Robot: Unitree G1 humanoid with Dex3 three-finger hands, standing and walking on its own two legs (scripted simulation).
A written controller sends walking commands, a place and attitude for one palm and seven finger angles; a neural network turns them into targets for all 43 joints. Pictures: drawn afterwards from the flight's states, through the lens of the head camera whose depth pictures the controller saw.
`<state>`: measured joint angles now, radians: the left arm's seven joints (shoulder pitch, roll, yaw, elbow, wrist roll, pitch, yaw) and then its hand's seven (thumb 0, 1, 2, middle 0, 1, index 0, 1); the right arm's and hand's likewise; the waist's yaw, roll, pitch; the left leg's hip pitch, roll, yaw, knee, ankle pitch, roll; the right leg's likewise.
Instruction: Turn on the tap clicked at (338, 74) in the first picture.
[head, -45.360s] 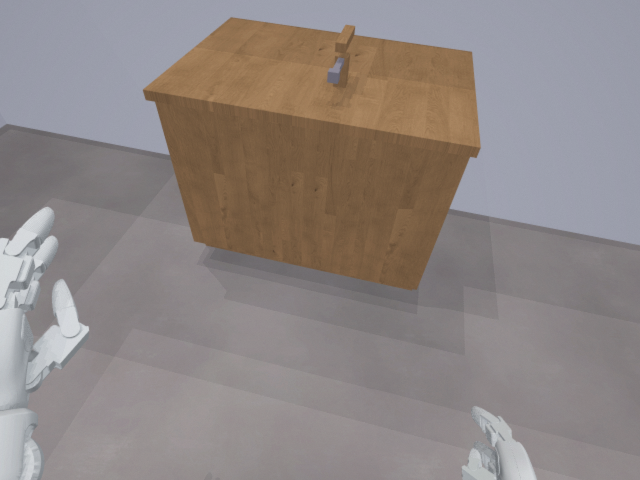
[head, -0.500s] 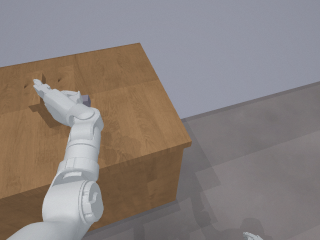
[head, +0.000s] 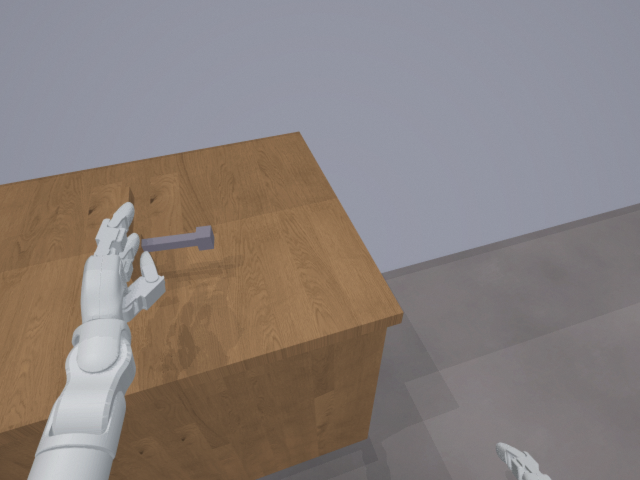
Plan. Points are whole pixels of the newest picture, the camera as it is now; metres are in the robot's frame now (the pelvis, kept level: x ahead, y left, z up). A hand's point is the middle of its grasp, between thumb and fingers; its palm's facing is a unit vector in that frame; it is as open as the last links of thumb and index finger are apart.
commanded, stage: draw the hand back beside the body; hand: left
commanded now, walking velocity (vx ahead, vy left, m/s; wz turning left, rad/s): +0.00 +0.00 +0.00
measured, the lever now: (205, 238) +0.47 +0.23 +0.04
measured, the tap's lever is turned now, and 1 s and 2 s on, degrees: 82 82 82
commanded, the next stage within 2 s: step back with the hand held close in 1.06 s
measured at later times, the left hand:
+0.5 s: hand (102, 323) +0.23 +0.24 +0.15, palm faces +0.33 -0.90 -0.28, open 7.5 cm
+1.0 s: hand (68, 368) +0.18 +0.25 +0.16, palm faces +0.42 -0.84 -0.34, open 7.4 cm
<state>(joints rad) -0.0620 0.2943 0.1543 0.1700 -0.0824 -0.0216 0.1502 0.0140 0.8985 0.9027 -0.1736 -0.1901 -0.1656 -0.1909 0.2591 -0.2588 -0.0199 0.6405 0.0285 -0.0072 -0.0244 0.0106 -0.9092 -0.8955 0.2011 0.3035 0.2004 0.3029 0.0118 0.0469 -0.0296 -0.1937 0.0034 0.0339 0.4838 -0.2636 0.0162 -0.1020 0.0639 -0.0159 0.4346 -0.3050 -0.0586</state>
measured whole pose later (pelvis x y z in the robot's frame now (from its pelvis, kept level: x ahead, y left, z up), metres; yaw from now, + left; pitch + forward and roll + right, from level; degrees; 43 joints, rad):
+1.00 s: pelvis -0.01 +0.00 +0.00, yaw +2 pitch -4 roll -1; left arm 0.44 0.33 0.26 -0.36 -0.10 -0.13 0.10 0.01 0.89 0.90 -0.21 -0.30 -0.20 -0.30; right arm 0.17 -0.24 -0.01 0.64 0.01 -0.09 -0.04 0.01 -0.91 -0.90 0.20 0.30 0.20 0.30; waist 0.07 0.07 0.02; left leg -0.16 0.00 0.00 0.46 -0.24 0.02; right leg -0.04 0.06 -0.05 0.39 -0.28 -0.06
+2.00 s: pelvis -0.11 +0.04 -0.01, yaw +2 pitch +0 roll -3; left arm 0.46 0.35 0.29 -0.50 -0.05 -0.16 0.12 0.01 0.89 0.90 -0.21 -0.30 -0.21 -0.30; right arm 0.18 -0.20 0.02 0.59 0.01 -0.07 -0.06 0.01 -0.90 -0.89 0.21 0.30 0.21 0.30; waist 0.02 0.04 0.04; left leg -0.46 -0.01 0.03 0.57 -0.20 0.04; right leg -0.28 0.06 0.00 0.51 -0.24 -0.01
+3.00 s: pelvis -0.27 +0.09 +0.00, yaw +0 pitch -1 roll -1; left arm 0.45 0.38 0.33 -0.41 -0.04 -0.07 0.16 0.01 0.90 0.90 -0.21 -0.30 -0.20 -0.30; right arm 0.24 -0.17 0.02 0.67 -0.01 -0.07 -0.06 0.01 -0.90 -0.90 0.21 0.30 0.20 0.30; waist 0.01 0.02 -0.02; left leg -0.32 -0.01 0.06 0.54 -0.28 0.03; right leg -0.18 0.07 -0.05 0.38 -0.20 -0.08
